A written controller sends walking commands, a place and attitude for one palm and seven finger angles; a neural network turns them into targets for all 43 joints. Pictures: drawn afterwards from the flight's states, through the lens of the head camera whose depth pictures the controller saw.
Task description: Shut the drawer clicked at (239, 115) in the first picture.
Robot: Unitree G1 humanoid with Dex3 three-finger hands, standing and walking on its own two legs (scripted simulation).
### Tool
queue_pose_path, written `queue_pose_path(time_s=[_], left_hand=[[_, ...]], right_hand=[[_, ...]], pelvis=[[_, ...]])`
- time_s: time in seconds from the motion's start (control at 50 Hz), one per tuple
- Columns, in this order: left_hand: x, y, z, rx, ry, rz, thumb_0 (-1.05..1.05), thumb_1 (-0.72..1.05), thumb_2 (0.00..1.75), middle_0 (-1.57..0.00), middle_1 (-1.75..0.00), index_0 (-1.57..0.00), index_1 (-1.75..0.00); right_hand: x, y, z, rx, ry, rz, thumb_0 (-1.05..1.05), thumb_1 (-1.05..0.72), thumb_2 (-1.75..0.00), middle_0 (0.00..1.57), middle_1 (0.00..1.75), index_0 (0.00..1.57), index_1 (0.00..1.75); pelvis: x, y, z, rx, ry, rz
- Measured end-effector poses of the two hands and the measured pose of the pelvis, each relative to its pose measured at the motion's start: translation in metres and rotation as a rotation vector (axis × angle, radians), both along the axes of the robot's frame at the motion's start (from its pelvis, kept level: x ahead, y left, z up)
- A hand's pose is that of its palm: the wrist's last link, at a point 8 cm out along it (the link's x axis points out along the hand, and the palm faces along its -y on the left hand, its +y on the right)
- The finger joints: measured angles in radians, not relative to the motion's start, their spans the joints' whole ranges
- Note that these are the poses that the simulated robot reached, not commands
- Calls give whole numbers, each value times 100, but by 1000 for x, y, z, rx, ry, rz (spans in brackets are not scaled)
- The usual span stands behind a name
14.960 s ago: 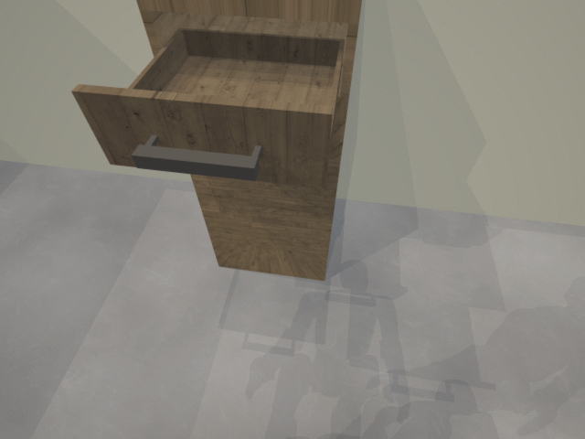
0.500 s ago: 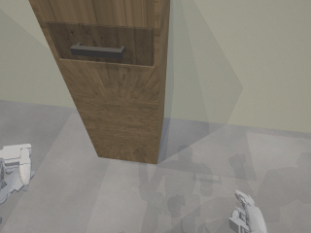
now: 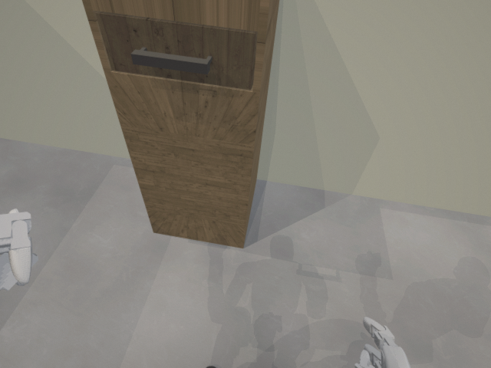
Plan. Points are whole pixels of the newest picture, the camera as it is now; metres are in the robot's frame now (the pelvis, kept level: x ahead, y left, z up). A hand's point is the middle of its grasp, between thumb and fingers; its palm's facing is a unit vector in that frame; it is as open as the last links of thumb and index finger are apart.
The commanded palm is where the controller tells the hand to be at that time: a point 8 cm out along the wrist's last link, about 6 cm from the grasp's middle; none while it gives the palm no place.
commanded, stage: step back with the hand held close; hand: left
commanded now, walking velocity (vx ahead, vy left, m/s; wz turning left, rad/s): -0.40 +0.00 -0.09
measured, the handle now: (173, 58) +0.77 +0.21 +0.13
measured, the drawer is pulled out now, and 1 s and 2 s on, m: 0.00 0.00 0.00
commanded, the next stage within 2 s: stop stepping back and stand still in 0.18 s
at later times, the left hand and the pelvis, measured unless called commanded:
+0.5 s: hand out of the picture +0.07 +0.22 +0.18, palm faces +0.34 -0.83 -0.43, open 3.2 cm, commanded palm +0.04 +0.26 +0.19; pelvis -0.11 -0.01 +0.01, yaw -4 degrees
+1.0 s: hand out of the picture +0.05 +0.24 +0.17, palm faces +0.39 -0.80 -0.46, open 3.2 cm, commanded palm +0.00 +0.28 +0.19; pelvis -0.13 +0.00 +0.00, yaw -1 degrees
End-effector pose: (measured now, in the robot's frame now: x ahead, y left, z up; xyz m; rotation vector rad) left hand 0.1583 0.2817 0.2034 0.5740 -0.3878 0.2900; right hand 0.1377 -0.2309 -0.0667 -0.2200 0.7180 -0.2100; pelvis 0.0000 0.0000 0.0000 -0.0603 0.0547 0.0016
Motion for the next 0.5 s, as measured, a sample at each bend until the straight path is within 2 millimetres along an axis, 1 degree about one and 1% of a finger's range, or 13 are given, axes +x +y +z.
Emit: queue_pose_path(time_s=[0.04, 0.08, 0.14, 0.2, 0.26, 0.3, 0.34, 0.38, 0.44, 0.5], left_hand=[[-9, -7, -5, 2, 23, -14, 1, 89, 90, -141, -160, -141, -160], [-16, -15, -10, -29, 54, -39, 1, 89, 90, -141, -160, -141, -160], [-25, -23, -10, -56, 54, -75, 1, 89, 90, -141, -160, -141, -160], [-30, -24, -5, -54, 24, -100, 1, 89, 90, -141, -159, -141, -160], [-38, -21, -3, -38, 17, -104, 1, 89, 90, -141, -159, -141, -160], [-47, -22, -3, -27, 35, -95, 1, 89, 90, -141, -159, -141, -160], [-62, -24, -5, -18, 67, -83, 1, 89, 90, -141, -159, -141, -160], [-83, -26, -6, -9, 97, -72, 1, 89, 90, -141, -159, -141, -160], [-112, -26, -5, -34, 116, -38, 1, 89, 90, -141, -159, -141, -160], [-126, -17, -4, -76, 81, 12, 1, 89, 90, -141, -159, -141, -160]], right_hand=[[0, 0, -4, 13, -10, 24, 1, -90, -90, 20, 30, 20, 30], [-3, -1, -7, 20, 8, 36, 1, -90, -90, 20, 30, 20, 30], [-10, -2, -6, 15, 22, 31, 1, -90, -90, 20, 30, 20, 30], [-17, -5, 0, -2, 6, 11, 1, -90, -90, 20, 30, 20, 30], [-26, -8, 9, -4, -53, 11, 1, -90, -90, 20, 30, 20, 30], [-35, -11, 12, 2, -96, 11, 1, -90, -90, 20, 30, 20, 30], [-47, -14, 13, 18, -120, 5, 1, -90, -90, 20, 30, 20, 30], [-64, -18, 11, 29, -106, -4, 1, -91, -90, 20, 30, 20, 30], [-93, -23, 9, 12, -26, -23, 1, -91, -90, 20, 30, 20, 30], [-120, -26, 10, -26, 27, -45, 1, -91, -90, 20, 30, 20, 30]], pelvis=[[-10, -4, -5, 24, 22, -27], [-20, -5, -3, 9, 11, -41], [-26, -4, 0, 12, -15, -49], [-34, -3, 0, 21, -37, -44], [-54, -5, -1, 33, -53, -63], [-70, -6, -2, 30, -58, -65], [-86, -8, -3, 20, -64, -46], [-97, -10, -2, 41, -63, -40], [-103, -9, 5, 75, -48, -60], [-107, -7, 11, 84, -33, -78]])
